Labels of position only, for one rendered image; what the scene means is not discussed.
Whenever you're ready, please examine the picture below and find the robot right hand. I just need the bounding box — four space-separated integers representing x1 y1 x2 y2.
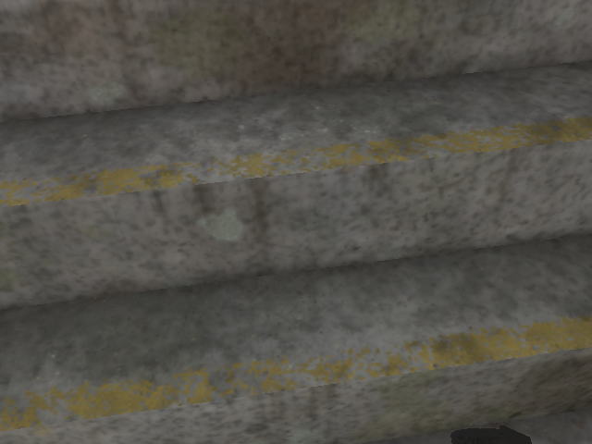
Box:
450 425 532 444

